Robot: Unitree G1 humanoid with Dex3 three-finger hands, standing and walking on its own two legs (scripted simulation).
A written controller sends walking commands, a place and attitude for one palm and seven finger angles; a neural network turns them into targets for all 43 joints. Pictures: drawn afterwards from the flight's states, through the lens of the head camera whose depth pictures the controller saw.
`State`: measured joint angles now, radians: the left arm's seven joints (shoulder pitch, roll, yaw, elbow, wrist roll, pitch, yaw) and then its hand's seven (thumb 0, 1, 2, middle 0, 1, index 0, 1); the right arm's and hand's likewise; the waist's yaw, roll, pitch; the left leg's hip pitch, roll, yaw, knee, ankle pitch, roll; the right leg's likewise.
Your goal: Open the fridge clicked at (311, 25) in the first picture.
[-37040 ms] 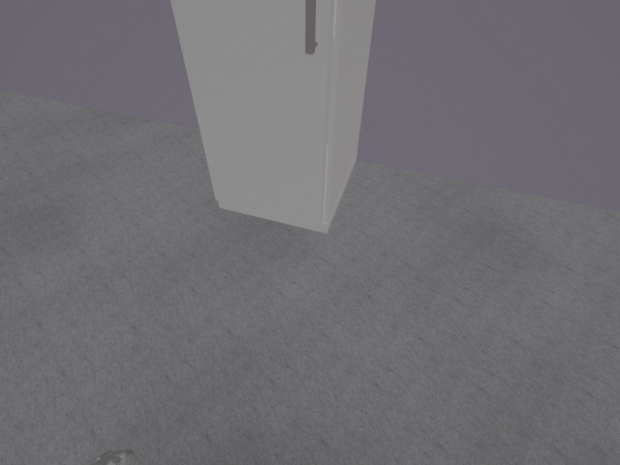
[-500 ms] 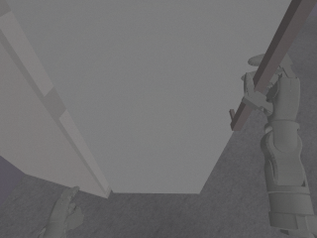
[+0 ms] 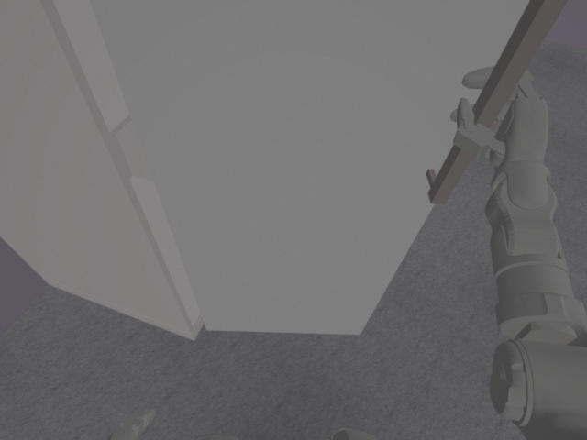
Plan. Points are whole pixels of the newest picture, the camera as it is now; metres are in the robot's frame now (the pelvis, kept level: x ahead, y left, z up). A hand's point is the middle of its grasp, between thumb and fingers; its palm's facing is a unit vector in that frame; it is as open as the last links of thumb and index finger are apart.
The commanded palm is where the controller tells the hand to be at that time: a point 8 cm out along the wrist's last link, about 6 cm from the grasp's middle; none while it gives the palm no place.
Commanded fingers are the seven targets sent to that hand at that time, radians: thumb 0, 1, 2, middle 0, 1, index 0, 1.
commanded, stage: stop walking and hold the door back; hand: right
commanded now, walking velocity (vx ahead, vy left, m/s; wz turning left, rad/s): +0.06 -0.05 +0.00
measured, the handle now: (483, 94) +0.49 -0.17 +0.24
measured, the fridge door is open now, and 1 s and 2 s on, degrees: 71 68 68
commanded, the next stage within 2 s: loosen the grip on the handle in 0.04 s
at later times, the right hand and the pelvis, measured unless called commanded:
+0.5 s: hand (462, 136) +0.47 -0.16 +0.19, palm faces +0.09 +0.98 -0.17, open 11.9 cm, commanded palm +0.43 -0.19 +0.20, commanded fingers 0.00 0.55 -0.20 0.33 1.25 0.33 1.25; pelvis +0.00 -0.05 +0.00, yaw +3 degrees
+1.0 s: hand (468, 134) +0.48 -0.17 +0.19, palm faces +0.13 +0.98 -0.15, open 14.6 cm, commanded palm +0.44 -0.23 +0.19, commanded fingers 0.00 0.55 -0.20 0.25 1.15 0.25 1.15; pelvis +0.03 +0.00 +0.00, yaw +2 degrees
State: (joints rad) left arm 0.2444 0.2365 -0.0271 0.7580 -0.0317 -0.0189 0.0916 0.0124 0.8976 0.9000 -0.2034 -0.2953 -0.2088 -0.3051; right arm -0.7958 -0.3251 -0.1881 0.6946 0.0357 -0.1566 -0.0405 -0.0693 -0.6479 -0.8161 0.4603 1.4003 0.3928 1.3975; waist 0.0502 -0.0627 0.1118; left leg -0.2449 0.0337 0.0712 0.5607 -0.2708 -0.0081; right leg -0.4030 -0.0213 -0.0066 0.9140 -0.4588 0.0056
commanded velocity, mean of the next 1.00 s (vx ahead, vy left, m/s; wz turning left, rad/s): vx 0.00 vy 0.00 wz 0.00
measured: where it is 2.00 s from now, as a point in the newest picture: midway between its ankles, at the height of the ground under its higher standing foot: outside the picture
